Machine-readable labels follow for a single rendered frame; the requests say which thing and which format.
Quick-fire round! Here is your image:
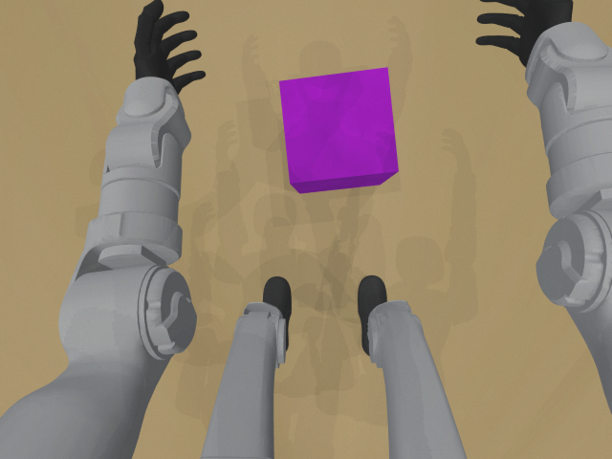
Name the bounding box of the right robot hand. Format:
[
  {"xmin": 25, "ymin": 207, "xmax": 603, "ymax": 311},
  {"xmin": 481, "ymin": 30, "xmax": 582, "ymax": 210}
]
[{"xmin": 475, "ymin": 0, "xmax": 573, "ymax": 67}]

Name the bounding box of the left robot shin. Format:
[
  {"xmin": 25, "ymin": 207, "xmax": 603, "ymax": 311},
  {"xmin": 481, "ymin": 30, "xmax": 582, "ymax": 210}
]
[{"xmin": 234, "ymin": 302, "xmax": 283, "ymax": 333}]

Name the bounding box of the left robot upper arm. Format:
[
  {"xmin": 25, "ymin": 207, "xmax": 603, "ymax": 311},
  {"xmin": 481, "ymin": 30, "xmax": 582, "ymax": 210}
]
[{"xmin": 0, "ymin": 264, "xmax": 197, "ymax": 459}]

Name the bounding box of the right robot upper arm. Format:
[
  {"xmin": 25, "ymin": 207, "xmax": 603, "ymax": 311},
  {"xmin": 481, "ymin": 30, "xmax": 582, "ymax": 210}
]
[{"xmin": 535, "ymin": 209, "xmax": 612, "ymax": 414}]

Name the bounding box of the left robot hand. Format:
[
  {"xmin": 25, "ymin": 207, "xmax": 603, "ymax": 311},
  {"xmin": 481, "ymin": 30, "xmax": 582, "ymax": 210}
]
[{"xmin": 134, "ymin": 0, "xmax": 206, "ymax": 95}]

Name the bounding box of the robot shin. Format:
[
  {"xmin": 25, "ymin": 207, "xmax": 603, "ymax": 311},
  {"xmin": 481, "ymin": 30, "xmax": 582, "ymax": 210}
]
[
  {"xmin": 234, "ymin": 302, "xmax": 283, "ymax": 333},
  {"xmin": 367, "ymin": 300, "xmax": 424, "ymax": 340}
]

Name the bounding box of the left robot forearm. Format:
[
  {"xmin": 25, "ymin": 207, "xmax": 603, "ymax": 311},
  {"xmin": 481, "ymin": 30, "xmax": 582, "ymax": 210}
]
[{"xmin": 58, "ymin": 76, "xmax": 191, "ymax": 352}]

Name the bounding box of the right robot forearm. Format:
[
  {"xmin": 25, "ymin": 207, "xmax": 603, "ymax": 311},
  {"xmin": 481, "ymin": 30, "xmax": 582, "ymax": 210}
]
[{"xmin": 525, "ymin": 22, "xmax": 612, "ymax": 219}]

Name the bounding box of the carton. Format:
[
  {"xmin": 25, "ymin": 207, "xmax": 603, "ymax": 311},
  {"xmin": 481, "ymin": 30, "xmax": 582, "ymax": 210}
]
[{"xmin": 279, "ymin": 67, "xmax": 399, "ymax": 194}]

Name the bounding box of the right robot shin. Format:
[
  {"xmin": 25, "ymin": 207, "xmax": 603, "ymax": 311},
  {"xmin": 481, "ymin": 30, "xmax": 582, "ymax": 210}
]
[{"xmin": 367, "ymin": 300, "xmax": 424, "ymax": 340}]

